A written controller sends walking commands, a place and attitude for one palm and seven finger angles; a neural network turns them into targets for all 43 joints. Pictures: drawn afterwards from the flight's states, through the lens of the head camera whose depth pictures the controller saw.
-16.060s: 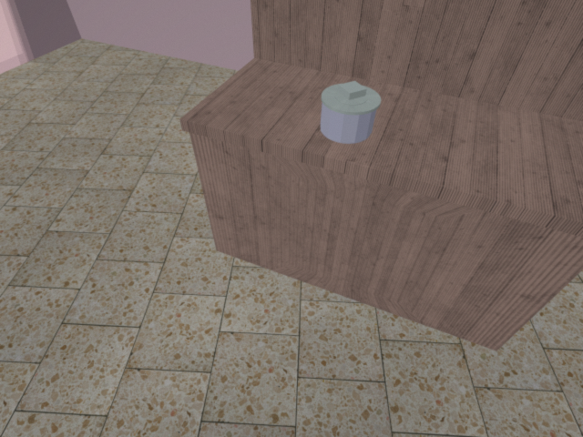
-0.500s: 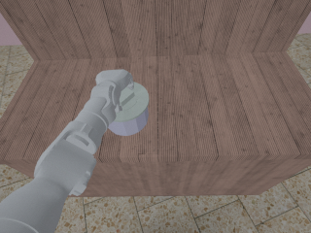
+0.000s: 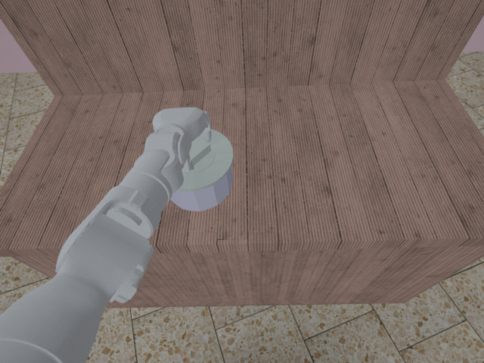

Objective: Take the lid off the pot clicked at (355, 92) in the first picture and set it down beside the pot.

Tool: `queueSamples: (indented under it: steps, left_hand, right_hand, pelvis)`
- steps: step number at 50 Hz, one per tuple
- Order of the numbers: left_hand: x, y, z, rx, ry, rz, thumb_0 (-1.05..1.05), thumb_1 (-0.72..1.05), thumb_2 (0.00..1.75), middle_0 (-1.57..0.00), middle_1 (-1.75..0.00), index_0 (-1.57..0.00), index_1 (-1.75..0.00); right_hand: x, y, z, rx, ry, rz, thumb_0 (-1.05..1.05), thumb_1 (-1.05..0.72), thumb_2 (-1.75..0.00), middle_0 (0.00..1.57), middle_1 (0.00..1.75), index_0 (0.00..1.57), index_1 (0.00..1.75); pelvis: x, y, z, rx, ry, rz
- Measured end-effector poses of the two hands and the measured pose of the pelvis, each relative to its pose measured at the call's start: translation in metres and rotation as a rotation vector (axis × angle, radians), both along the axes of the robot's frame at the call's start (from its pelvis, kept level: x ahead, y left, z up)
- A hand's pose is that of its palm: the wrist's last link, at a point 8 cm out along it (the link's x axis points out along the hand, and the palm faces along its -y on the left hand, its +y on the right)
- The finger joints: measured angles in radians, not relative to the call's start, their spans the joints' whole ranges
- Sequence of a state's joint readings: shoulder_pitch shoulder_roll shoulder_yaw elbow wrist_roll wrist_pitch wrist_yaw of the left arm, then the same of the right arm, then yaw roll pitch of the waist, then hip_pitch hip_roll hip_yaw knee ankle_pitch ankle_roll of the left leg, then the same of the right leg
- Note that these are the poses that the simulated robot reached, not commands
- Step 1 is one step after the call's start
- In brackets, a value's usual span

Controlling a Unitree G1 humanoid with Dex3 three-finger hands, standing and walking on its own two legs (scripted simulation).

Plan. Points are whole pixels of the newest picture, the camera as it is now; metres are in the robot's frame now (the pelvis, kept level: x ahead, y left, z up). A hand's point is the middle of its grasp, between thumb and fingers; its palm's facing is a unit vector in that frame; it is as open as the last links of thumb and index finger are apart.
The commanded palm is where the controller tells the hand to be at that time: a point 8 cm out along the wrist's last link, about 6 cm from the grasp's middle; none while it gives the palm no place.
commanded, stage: close the fingers and squeeze the knob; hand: left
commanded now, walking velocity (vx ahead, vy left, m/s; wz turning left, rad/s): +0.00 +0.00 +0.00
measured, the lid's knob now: (191, 149) +0.51 +0.07 +0.04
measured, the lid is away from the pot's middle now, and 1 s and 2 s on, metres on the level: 0.00 0.01 0.01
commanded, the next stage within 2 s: lift the lid straight up in 0.66 s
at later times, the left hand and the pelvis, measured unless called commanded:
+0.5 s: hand (187, 151) +0.47 +0.07 +0.07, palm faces -0.34 +0.01 -0.94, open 9.3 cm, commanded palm +0.47 +0.07 +0.12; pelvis +0.00 +0.00 +0.00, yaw +1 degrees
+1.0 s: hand (183, 151) +0.47 +0.08 +0.07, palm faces -0.34 -0.01 -0.94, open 9.3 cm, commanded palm +0.47 +0.08 +0.14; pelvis +0.00 +0.00 +0.00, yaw +0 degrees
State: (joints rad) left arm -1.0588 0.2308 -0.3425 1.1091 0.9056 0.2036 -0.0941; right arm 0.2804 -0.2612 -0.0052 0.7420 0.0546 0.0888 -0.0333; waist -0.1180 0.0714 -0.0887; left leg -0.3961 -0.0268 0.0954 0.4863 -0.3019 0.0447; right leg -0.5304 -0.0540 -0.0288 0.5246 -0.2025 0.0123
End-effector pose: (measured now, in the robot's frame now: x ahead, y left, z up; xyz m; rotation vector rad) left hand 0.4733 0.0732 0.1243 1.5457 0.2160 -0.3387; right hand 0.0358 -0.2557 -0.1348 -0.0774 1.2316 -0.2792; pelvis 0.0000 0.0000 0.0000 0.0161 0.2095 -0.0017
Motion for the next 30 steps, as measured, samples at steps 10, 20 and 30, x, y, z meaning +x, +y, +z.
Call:
queueSamples:
  steps: [10, 20, 30]
  left_hand:
    - [0.002, 0.0, 0.0, -0.003, 0.005, -0.003, 0.02, 0.0, 0.93, -0.57, -0.91, -0.56, -0.9]
    - [0.0, -0.001, 0.0, -0.005, -0.005, -0.011, 0.01, 0.0, 0.95, -0.57, -0.9, -0.56, -0.89]
    - [0.001, -0.002, 0.0, -0.004, -0.003, 0.003, 0.02, 0.0, 0.95, -0.57, -0.9, -0.56, -0.9]
  right_hand:
    - [0.008, -0.002, 0.0, 0.0, -0.007, 0.012, 0.0, -0.91, -0.9, 0.2, 0.3, 0.2, 0.3]
    - [0.021, -0.004, 0.002, 0.0, -0.023, 0.029, 0.0, -0.91, -0.9, 0.2, 0.3, 0.2, 0.3]
    - [0.028, -0.004, 0.002, -0.001, -0.032, 0.033, 0.0, -0.91, -0.9, 0.2, 0.3, 0.2, 0.3]
  pelvis:
    - [0.003, -0.001, 0.0, -0.001, 0.004, 0.004]
    - [0.005, -0.003, 0.0, -0.002, 0.001, 0.008]
    - [0.004, -0.004, 0.0, -0.002, -0.001, 0.009]
